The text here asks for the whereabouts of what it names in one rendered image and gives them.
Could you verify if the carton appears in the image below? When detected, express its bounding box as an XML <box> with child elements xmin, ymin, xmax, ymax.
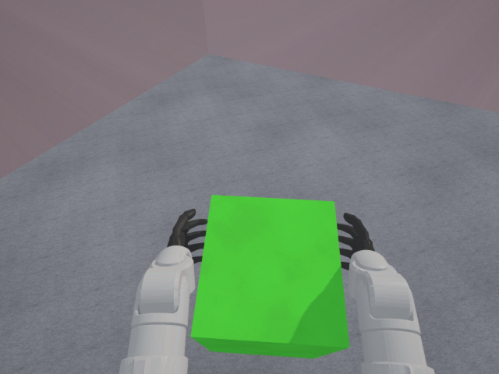
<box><xmin>191</xmin><ymin>195</ymin><xmax>349</xmax><ymax>358</ymax></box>

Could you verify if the left robot hand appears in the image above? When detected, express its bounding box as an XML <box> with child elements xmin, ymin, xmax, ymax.
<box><xmin>167</xmin><ymin>209</ymin><xmax>207</xmax><ymax>263</ymax></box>

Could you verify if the robot right forearm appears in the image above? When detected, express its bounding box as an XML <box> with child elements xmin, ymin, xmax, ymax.
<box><xmin>348</xmin><ymin>250</ymin><xmax>435</xmax><ymax>374</ymax></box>

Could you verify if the robot left forearm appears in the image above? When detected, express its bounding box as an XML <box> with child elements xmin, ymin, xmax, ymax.
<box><xmin>119</xmin><ymin>245</ymin><xmax>195</xmax><ymax>374</ymax></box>

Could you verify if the right robot hand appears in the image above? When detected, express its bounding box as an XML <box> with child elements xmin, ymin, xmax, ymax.
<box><xmin>337</xmin><ymin>213</ymin><xmax>375</xmax><ymax>270</ymax></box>

